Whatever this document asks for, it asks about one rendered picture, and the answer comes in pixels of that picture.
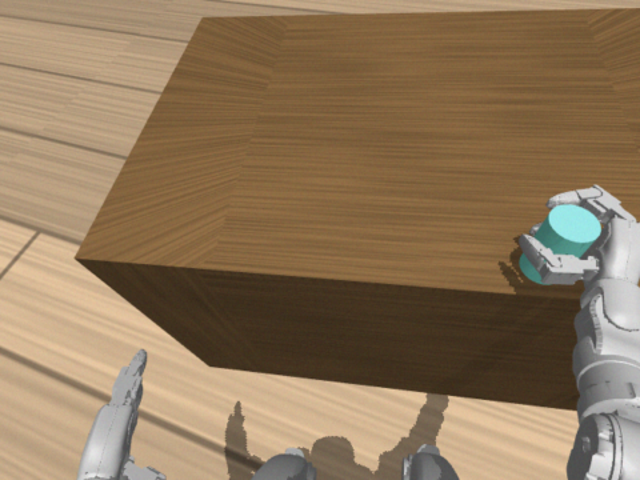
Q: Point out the can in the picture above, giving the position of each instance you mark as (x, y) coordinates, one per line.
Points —
(568, 229)

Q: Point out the right robot hand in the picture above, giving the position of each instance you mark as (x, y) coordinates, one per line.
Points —
(615, 254)

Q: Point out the left robot hand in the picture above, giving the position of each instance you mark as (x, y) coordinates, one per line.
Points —
(107, 450)

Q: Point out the right robot arm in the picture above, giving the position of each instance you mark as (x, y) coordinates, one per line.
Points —
(606, 365)

